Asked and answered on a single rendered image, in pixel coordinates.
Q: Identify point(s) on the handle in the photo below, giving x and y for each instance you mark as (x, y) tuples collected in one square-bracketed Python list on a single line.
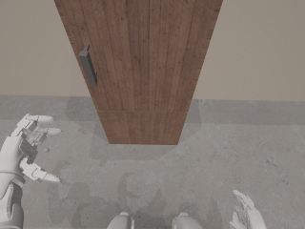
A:
[(87, 65)]

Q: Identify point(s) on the robot left hand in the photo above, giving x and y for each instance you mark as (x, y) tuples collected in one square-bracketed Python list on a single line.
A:
[(15, 148)]

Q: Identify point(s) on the robot right thigh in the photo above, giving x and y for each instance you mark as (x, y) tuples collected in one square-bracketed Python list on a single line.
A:
[(185, 222)]

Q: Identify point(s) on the robot left thigh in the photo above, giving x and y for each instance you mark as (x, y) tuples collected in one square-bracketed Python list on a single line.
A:
[(122, 222)]

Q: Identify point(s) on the robot left forearm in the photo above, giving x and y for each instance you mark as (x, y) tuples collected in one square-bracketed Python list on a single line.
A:
[(11, 211)]

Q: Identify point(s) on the robot right hand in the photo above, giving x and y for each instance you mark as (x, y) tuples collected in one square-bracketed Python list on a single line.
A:
[(251, 218)]

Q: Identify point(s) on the robot thigh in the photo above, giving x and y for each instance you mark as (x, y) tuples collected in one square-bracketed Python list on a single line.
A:
[(185, 222), (122, 222)]

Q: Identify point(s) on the cupboard door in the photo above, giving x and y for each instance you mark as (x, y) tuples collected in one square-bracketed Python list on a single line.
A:
[(146, 52)]

